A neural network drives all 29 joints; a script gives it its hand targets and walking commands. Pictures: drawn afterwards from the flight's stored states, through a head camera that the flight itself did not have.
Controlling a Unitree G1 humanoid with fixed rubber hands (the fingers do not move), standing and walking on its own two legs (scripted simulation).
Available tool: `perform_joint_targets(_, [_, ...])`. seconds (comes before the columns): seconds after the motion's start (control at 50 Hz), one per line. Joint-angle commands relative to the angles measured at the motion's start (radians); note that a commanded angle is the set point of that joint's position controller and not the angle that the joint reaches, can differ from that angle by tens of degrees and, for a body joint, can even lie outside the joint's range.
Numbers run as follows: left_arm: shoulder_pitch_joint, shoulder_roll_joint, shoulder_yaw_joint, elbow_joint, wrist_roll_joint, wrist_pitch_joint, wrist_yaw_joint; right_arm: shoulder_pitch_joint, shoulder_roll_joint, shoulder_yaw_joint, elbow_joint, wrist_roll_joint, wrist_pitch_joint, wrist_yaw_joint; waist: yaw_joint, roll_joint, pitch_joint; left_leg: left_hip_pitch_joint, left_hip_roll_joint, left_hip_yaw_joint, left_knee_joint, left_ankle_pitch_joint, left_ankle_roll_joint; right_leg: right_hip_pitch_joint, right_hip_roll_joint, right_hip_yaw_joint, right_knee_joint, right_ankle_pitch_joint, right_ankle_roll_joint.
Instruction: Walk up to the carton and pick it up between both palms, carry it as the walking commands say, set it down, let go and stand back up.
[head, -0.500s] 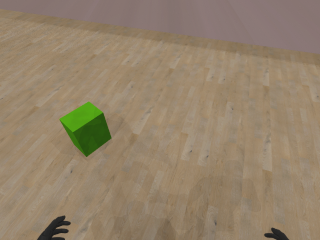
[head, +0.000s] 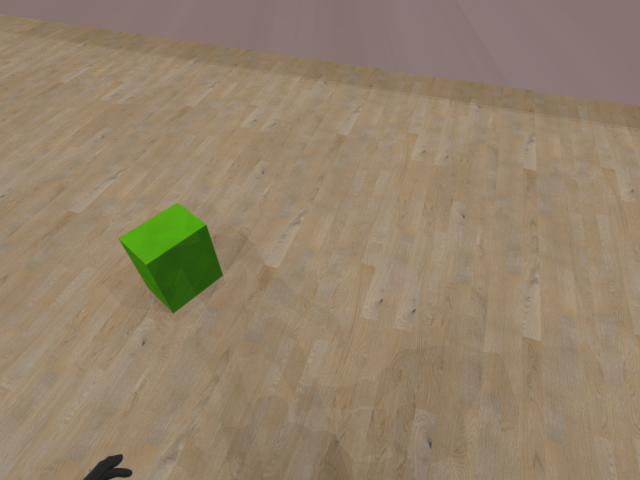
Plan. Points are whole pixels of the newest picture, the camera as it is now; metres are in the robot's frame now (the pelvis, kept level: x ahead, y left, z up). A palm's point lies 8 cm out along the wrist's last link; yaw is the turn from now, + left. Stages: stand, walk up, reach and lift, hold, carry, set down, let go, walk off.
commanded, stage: stand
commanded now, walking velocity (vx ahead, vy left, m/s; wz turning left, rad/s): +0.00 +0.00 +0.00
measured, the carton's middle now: (175, 258) +0.94 +0.58 -0.63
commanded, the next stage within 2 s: walk up in 1.22 s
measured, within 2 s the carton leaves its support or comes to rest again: neither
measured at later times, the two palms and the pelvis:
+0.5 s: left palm out of the picture +0.10 +0.32 -0.10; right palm out of the picture +0.09 -0.30 -0.11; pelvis +0.00 +0.00 +0.00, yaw +0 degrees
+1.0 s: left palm out of the picture +0.12 +0.32 -0.10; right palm out of the picture +0.11 -0.31 -0.11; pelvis +0.02 +0.00 +0.00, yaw +0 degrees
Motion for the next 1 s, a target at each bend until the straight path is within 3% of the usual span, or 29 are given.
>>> perform_joint_targets(0.0, [-0.052, 0.198, 0.041, -0.032, -0.006, -0.012, 0.006, -0.025, -0.179, -0.028, -0.026, 0.007, -0.01, 0.002, -0.01, -0.012, -0.072, 0.042, 0.108, -0.087, -0.067, 0.117, 0.039, 0.022, -0.11, 0.103, -0.098, 0.097, -0.015])
perform_joint_targets(0.02, [-0.057, 0.17, 0.035, -0.036, -0.001, -0.008, 0.003, -0.054, -0.179, -0.025, -0.013, -0.003, -0.005, -0.005, 0.012, 0.019, -0.049, 0.021, 0.103, -0.075, -0.071, 0.075, 0.042, 0.014, -0.128, 0.113, -0.109, 0.09, -0.025])
perform_joint_targets(0.04, [-0.034, 0.17, 0.038, -0.025, -0.008, -0.006, 0.009, -0.049, -0.182, -0.027, -0.003, 0.005, -0.008, -0.005, -0.002, 0.016, -0.066, 0.028, 0.117, -0.093, -0.093, 0.079, 0.05, 0.012, -0.133, 0.117, -0.093, 0.112, -0.025])
perform_joint_targets(0.1, [-0.046, 0.177, 0.042, -0.022, -0.01, 0.0, 0.015, -0.056, -0.199, -0.026, 0.005, 0.007, -0.002, -0.004, 0.014, -0.029, -0.051, 0.037, 0.122, -0.087, -0.094, 0.071, 0.038, 0.007, -0.128, 0.109, -0.106, 0.102, -0.025])
perform_joint_targets(0.12, [-0.036, 0.148, 0.028, -0.022, 0.004, -0.003, 0.009, -0.048, -0.192, -0.034, -0.002, 0.005, -0.003, -0.008, 0.012, 0.008, -0.059, 0.043, 0.109, -0.085, -0.107, 0.049, 0.03, -0.009, -0.116, 0.104, -0.109, 0.066, -0.016])
perform_joint_targets(0.14, [-0.011, 0.179, 0.041, -0.003, -0.003, -0.004, 0.01, -0.083, -0.205, -0.032, -0.001, 0.01, -0.002, -0.005, 0.028, -0.04, -0.053, 0.029, 0.115, -0.101, -0.104, 0.058, 0.033, 0.017, -0.112, 0.088, -0.101, 0.077, -0.013])
perform_joint_targets(0.2, [-0.041, 0.142, 0.031, -0.012, 0.003, -0.004, 0.007, -0.049, -0.173, -0.029, 0.003, 0.007, -0.007, -0.008, -0.002, 0.002, -0.074, 0.046, 0.108, -0.085, -0.1, 0.047, 0.036, 0.023, -0.133, 0.105, -0.099, 0.09, -0.022])
perform_joint_targets(0.22, [-0.06, 0.17, 0.035, -0.019, 0.0, -0.007, 0.012, -0.085, -0.162, -0.022, -0.005, 0.001, -0.004, -0.009, 0.012, -0.01, -0.034, 0.047, 0.112, -0.087, -0.098, 0.063, 0.033, -0.015, -0.125, 0.109, -0.119, 0.086, -0.021])
perform_joint_targets(0.26, [-0.06, 0.194, 0.038, -0.006, 0.007, -0.006, 0.012, -0.047, -0.172, -0.027, 0.013, 0.001, -0.002, -0.001, -0.012, -0.043, -0.041, 0.059, 0.111, -0.075, -0.101, 0.081, 0.036, -0.021, -0.122, 0.107, -0.123, 0.086, -0.019])
perform_joint_targets(0.34, [-0.062, 0.157, 0.032, -0.005, 0.005, -0.01, 0.011, -0.078, -0.2, -0.039, 0.004, -0.003, 0.0, -0.01, -0.009, 0.049, -0.068, 0.073, 0.114, -0.085, -0.104, 0.086, 0.032, 0.02, -0.127, 0.116, -0.133, 0.108, -0.02])
perform_joint_targets(0.38, [-0.034, 0.192, 0.046, -0.012, 0.009, -0.005, 0.014, -0.094, -0.176, -0.036, -0.006, 0.001, 0.006, -0.008, 0.007, -0.055, -0.027, 0.003, 0.11, -0.096, -0.123, 0.04, 0.039, 0.017, -0.117, 0.093, -0.12, 0.107, -0.014])
perform_joint_targets(0.4, [-0.027, 0.162, 0.037, 0.009, -0.002, -0.006, 0.012, -0.087, -0.178, -0.038, 0.001, 0.002, 0.006, -0.008, 0.01, -0.015, -0.023, 0.035, 0.111, -0.088, -0.121, 0.035, 0.047, 0.007, -0.127, 0.109, -0.133, 0.065, -0.016])
perform_joint_targets(0.42, [-0.026, 0.18, 0.045, 0.004, 0.005, -0.007, 0.015, -0.03, -0.181, -0.035, 0.019, 0.007, 0.008, -0.007, -0.006, -0.037, -0.022, 0.051, 0.11, -0.09, -0.136, 0.038, 0.041, -0.008, -0.124, 0.105, -0.139, 0.04, -0.01])
perform_joint_targets(0.44, [-0.051, 0.135, 0.034, -0.011, 0.001, -0.001, 0.015, -0.036, -0.2, -0.042, 0.023, -0.001, 0.004, -0.008, 0.014, -0.038, -0.043, 0.03, 0.104, -0.093, -0.118, 0.029, 0.041, 0.014, -0.13, 0.103, -0.124, 0.055, -0.015])
perform_joint_targets(0.46, [-0.048, 0.184, 0.05, -0.001, 0.004, -0.004, 0.017, -0.067, -0.197, -0.045, 0.021, -0.001, 0.007, -0.003, -0.002, 0.022, -0.058, 0.056, 0.108, -0.087, -0.136, 0.038, 0.036, 0.002, -0.126, 0.111, -0.123, 0.054, -0.021])
perform_joint_targets(0.5, [-0.038, 0.162, 0.036, -0.004, 0.006, -0.005, 0.016, -0.052, -0.175, -0.042, 0.022, 0.01, 0.003, -0.004, -0.014, -0.033, -0.057, 0.059, 0.107, -0.098, -0.123, 0.016, 0.031, 0.007, -0.122, 0.097, -0.131, 0.039, -0.017])
perform_joint_targets(0.58, [-0.032, 0.184, 0.05, -0.002, -0.007, -0.003, 0.014, -0.046, -0.163, -0.028, 0.025, -0.003, 0.003, -0.006, 0.011, -0.032, -0.046, 0.057, 0.116, -0.088, -0.118, 0.086, 0.033, 0.004, -0.131, 0.12, -0.131, 0.059, -0.016])
perform_joint_targets(0.62, [-0.05, 0.164, 0.045, -0.001, 0.006, 0.0, 0.016, -0.068, -0.191, -0.042, 0.018, -0.003, -0.001, -0.01, -0.009, 0.018, -0.008, 0.01, 0.113, -0.094, -0.117, 0.052, 0.046, 0.007, -0.13, 0.106, -0.121, 0.074, -0.023])
perform_joint_targets(0.64, [-0.075, 0.162, 0.043, -0.018, -0.002, 0.003, 0.012, -0.064, -0.191, -0.034, 0.006, 0.005, 0.002, -0.008, -0.013, -0.027, -0.068, 0.054, 0.119, -0.084, -0.122, 0.052, 0.043, 0.025, -0.136, 0.106, -0.122, 0.075, -0.022])
perform_joint_targets(0.66, [-0.029, 0.151, 0.046, -0.009, -0.004, 0.002, 0.011, -0.046, -0.199, -0.032, 0.018, -0.001, 0.001, -0.009, 0.009, 0.008, -0.065, 0.047, 0.116, -0.085, -0.113, 0.061, 0.043, 0.04, -0.135, 0.115, -0.125, 0.086, -0.023])
perform_joint_targets(0.74, [-0.079, 0.174, 0.039, -0.006, 0.001, 0.006, 0.009, -0.062, -0.195, -0.047, 0.004, 0.002, 0.005, -0.007, -0.01, 0.018, -0.068, 0.038, 0.115, -0.084, -0.107, 0.102, 0.037, 0.051, -0.139, 0.102, -0.112, 0.126, -0.026])
perform_joint_targets(0.76, [-0.061, 0.17, 0.048, -0.015, -0.003, -0.002, 0.013, -0.057, -0.18, -0.039, 0.014, 0.0, 0.006, -0.003, -0.001, -0.036, -0.121, 0.088, 0.112, -0.097, -0.117, 0.136, 0.028, 0.055, -0.123, 0.081, -0.115, 0.144, -0.009])
perform_joint_targets(0.78, [-0.054, 0.157, 0.036, -0.015, 0.003, 0.0, 0.017, -0.059, -0.191, -0.037, 0.014, -0.01, 0.003, -0.005, 0.009, 0.025, -0.07, 0.032, 0.109, -0.09, -0.117, 0.153, 0.035, 0.07, -0.14, 0.093, -0.118, 0.177, -0.011])
perform_joint_targets(0.8, [-0.06, 0.185, 0.05, 0.005, -0.001, -0.003, 0.018, -0.069, -0.184, -0.036, 0.014, -0.008, 0.001, -0.01, 0.011, -0.04, -0.087, 0.068, 0.107, -0.082, -0.112, 0.177, 0.028, 0.054, -0.126, 0.098, -0.112, 0.165, -0.004])
perform_joint_targets(0.82, [-0.039, 0.17, 0.043, 0.016, 0.0, 0.002, 0.018, -0.063, -0.202, -0.05, 0.015, -0.004, 0.004, -0.012, -0.004, 0.003, -0.092, 0.098, 0.111, -0.076, -0.095, 0.167, 0.025, 0.043, -0.131, 0.092, -0.122, 0.181, -0.007])
perform_joint_targets(0.84, [-0.043, 0.182, 0.042, 0.014, 0.0, 0.004, 0.019, -0.059, -0.191, -0.044, 0.015, 0.01, 0.005, -0.008, 0.003, -0.06, -0.091, 0.096, 0.122, -0.086, -0.096, 0.174, 0.029, 0.043, -0.125, 0.09, -0.121, 0.156, -0.007])
perform_joint_targets(0.92, [-0.044, 0.171, 0.041, 0.01, 0.005, -0.008, 0.018, -0.071, -0.201, -0.046, 0.006, 0.004, 0.006, -0.011, 0.004, 0.029, -0.131, 0.113, 0.113, -0.082, -0.093, 0.18, 0.026, 0.088, -0.143, 0.093, -0.112, 0.191, -0.009])
perform_joint_targets(0.96, [-0.059, 0.172, 0.047, 0.002, 0.005, -0.003, 0.019, -0.057, -0.191, -0.039, 0.021, 0.005, 0.009, -0.01, 0.012, -0.029, -0.063, 0.067, 0.112, -0.093, -0.099, 0.177, 0.039, 0.05, -0.138, 0.096, -0.134, 0.188, -0.007])
perform_joint_targets(0.98, [-0.044, 0.176, 0.042, 0.007, 0.006, -0.004, 0.021, -0.045, -0.17, -0.027, 0.004, -0.004, 0.011, -0.008, -0.013, -0.047, -0.077, 0.104, 0.117, -0.083, -0.114, 0.149, 0.034, 0.036, -0.13, 0.085, -0.121, 0.186, -0.008])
